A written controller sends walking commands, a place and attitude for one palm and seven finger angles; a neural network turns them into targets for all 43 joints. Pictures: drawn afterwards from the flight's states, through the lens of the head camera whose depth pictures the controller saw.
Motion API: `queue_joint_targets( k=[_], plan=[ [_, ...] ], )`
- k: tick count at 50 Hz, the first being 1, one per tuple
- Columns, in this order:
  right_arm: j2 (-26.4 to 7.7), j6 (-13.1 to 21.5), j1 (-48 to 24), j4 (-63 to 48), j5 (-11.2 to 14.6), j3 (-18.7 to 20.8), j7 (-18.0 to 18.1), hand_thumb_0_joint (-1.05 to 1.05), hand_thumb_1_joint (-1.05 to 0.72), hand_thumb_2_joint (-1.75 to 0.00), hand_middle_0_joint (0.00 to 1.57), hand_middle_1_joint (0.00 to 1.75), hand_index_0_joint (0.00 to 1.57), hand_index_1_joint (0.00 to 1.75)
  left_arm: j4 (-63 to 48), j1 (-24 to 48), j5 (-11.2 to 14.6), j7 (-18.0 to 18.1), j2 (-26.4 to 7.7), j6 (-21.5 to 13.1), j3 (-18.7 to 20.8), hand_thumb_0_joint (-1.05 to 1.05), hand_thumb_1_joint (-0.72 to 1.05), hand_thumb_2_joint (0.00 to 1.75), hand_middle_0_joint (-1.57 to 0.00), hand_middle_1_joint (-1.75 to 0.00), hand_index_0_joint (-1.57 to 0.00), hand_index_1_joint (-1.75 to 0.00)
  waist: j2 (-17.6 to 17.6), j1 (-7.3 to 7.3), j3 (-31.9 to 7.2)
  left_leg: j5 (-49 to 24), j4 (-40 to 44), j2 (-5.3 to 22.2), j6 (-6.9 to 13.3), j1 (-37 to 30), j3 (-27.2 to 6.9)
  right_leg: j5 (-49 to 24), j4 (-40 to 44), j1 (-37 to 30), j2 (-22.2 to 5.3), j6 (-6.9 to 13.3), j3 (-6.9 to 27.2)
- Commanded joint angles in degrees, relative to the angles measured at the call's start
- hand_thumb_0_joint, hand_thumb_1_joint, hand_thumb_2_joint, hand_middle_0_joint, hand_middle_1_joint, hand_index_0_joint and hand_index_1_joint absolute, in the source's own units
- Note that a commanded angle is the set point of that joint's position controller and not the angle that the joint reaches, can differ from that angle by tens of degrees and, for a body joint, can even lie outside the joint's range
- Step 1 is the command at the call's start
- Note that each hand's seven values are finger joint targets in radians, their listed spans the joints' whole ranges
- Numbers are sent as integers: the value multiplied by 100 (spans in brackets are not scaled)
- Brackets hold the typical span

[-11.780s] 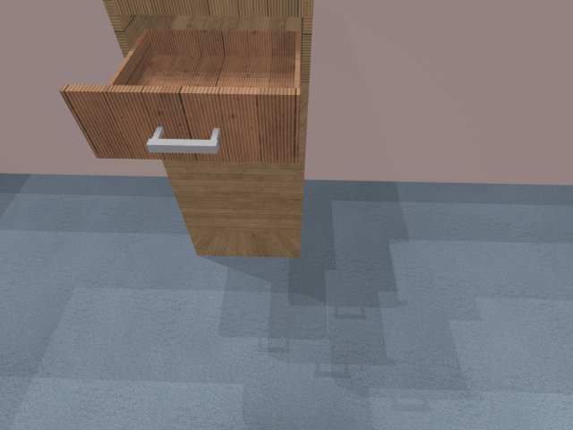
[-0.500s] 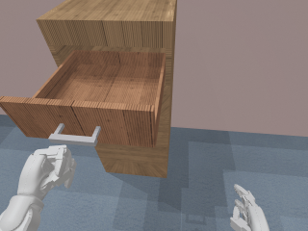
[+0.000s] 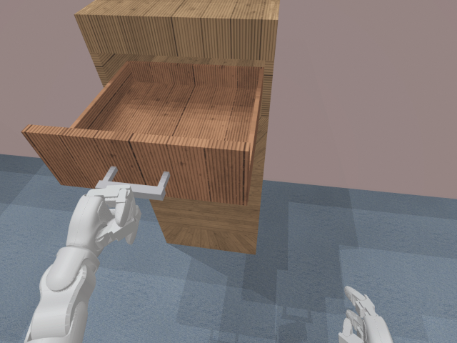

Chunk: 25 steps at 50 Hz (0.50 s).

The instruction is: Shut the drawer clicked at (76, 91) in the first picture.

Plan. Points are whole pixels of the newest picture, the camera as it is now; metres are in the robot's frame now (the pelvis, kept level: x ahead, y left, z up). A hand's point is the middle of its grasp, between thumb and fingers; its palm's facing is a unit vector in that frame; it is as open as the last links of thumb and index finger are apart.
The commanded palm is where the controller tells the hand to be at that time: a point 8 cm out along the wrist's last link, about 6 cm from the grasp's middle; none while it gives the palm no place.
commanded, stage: push the drawer shut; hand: left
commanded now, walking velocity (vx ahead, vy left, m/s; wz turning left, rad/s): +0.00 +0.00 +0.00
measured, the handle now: (134, 182) +0.34 +0.20 +0.11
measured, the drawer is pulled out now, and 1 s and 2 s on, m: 0.29 0.16 0.06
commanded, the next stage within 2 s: none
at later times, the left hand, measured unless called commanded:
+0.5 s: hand (144, 192) +0.33 +0.18 +0.11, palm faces -0.02 -1.00 -0.06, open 3.3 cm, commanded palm +0.33 +0.22 +0.12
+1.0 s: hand (160, 162) +0.40 +0.17 +0.11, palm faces -0.04 -1.00 -0.05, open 3.3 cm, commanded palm +0.40 +0.21 +0.12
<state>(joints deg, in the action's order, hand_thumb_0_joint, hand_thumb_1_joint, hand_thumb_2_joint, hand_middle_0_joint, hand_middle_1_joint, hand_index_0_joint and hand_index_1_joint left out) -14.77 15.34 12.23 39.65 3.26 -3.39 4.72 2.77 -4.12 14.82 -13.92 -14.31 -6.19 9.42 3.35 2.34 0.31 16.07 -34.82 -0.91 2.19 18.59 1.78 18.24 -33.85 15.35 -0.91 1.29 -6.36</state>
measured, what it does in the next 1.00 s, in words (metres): stands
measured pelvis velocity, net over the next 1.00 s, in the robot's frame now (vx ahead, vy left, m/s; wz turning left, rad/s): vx -0.01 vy -0.01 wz -0.01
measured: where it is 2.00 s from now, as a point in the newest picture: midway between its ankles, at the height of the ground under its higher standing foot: outside the picture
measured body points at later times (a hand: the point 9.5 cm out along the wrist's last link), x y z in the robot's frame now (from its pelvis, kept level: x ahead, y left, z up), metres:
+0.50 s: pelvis -0.02 -0.02 +0.00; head -0.01 -0.03 +0.45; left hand +0.32 +0.23 +0.11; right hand +0.13 -0.26 -0.10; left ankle +0.03 +0.09 -0.73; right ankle +0.00 -0.10 -0.73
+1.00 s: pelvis -0.01 -0.01 +0.00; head +0.03 -0.02 +0.45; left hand +0.39 +0.23 +0.11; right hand +0.10 -0.27 -0.12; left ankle +0.03 +0.09 -0.73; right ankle +0.00 -0.10 -0.73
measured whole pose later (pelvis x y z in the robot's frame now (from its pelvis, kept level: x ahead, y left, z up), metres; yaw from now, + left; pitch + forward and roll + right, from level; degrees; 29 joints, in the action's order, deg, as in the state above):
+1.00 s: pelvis -0.01 -0.01 +0.00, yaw +0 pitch +4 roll -1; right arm -16.3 10.3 15.9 41.8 3.9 -3.0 4.1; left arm 45.1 31.9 12.8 -14.9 -19.9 -12.6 11.5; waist 2.6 -1.0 0.1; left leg 15.2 -35.8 0.1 1.4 24.3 1.6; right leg 17.5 -35.0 21.3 0.1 2.4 -6.3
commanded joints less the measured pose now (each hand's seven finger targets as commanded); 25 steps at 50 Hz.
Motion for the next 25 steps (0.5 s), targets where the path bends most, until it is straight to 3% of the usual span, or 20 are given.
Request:
queue_joint_targets(
  k=[1, 3, 6, 7, 10, 11, 15, 16, 20, 21, 23, 25],
  plan=[
    [-709, 287, -612, -766, 40, 251, 94, 0, -90, -90, 20, 30, 20, 30, -1052, 3018, 24, 145, -805, -406, 36, 0, 90, 90, -140, -160, -140, -160, -207, -552, -857, 268, 765, 228, -80, -785, -600, -91, 616, 607, 71, -58, 367],
    [-682, 290, -640, -796, 50, 251, 103, 0, -90, -90, 20, 30, 20, 30, -954, 3248, 42, 141, -708, -421, -75, 0, 90, 90, -140, -160, -140, -160, -55, -530, -962, 436, 803, 199, -91, -846, -609, 2, 615, 638, 62, -44, 382],
    [-739, 218, -616, -681, 61, 230, 139, 0, -90, -90, 20, 30, 20, 30, -427, 3545, 38, 160, -1070, -434, 191, 0, 90, 90, -140, -160, -140, -160, -288, -549, -955, 611, 803, 195, -77, -699, -585, 173, 687, 574, 45, -48, 438],
    [-714, 200, -640, -702, 57, 223, 136, 0, -90, -90, 20, 30, 20, 30, -361, 3675, 62, 129, -975, -454, 132, 0, 90, 90, -140, -160, -140, -160, -205, -530, -1047, 550, 783, 162, -70, -722, -553, 164, 703, 532, 47, -38, 473],
    [-711, 178, -675, -681, 80, 198, 151, 0, -90, -90, 20, 30, 20, 30, -41, 4108, 117, 62, -1103, -482, 207, 0, 90, 90, -140, -160, -140, -160, -58, -554, -1082, 615, 769, 149, -89, -731, -536, 215, 730, 525, 27, -25, 501],
    [-745, 147, -645, -645, 80, 203, 154, 0, -90, -90, 20, 30, 20, 30, 186, 4071, 104, 71, -1298, -489, 382, 0, 90, 90, -140, -160, -140, -160, -273, -535, -1061, 620, 736, 167, -70, -590, -508, 278, 766, 467, 19, -35, 553],
    [-713, 145, -669, -672, 101, 183, 136, 0, -90, -90, 20, 30, 20, 30, 478, 4640, 162, -3, -1152, -567, 235, 0, 90, 90, -140, -160, -140, -160, 9, -561, -1074, 653, 735, 132, -89, -655, -512, 277, 765, 528, 11, -13, 564],
    [-742, 119, -614, -634, 95, 194, 130, 0, -90, -90, 20, 30, 20, 30, 674, 4574, 123, 23, -1300, -594, 373, 0, 90, 90, -140, -160, -140, -160, -173, -551, -1062, 649, 710, 156, -72, -548, -498, 322, 784, 502, 8, -21, 596],
    [-757, 86, -560, -642, 119, 199, 118, 0, -90, -90, 20, 30, 20, 30, 1036, 5074, 169, -38, -1308, -660, 314, 0, 90, 90, -140, -160, -140, -160, -184, -609, -1074, 722, 636, 112, -74, -412, -440, 502, 849, 497, -24, -37, 729],
    [-786, 58, -507, -598, 113, 209, 116, 0, -90, -90, 20, 30, 20, 30, 1267, 4992, 141, -28, -1474, -676, 459, 0, 90, 90, -140, -160, -140, -160, -389, -608, -1029, 700, 584, 138, -60, -263, -421, 598, 894, 472, -41, -51, 811],
    [-773, 40, -468, -622, 119, 211, 89, 0, -90, -90, 20, 30, 20, 30, 1288, 5322, 150, -61, -1359, -725, 323, 0, 90, 90, -140, -160, -140, -160, -189, -628, -1160, 613, 547, 109, -65, -306, -397, 540, 874, 467, -60, -45, 839],
    [-806, 20, -395, -590, 124, 236, 91, 0, -90, -90, 20, 30, 20, 30, 1490, 5396, 153, -94, -1526, -743, 452, 0, 90, 90, -140, -160, -140, -160, -139, -624, -1217, 571, 527, 113, -71, -284, -389, 488, 865, 438, -66, -45, 849]
  ],
)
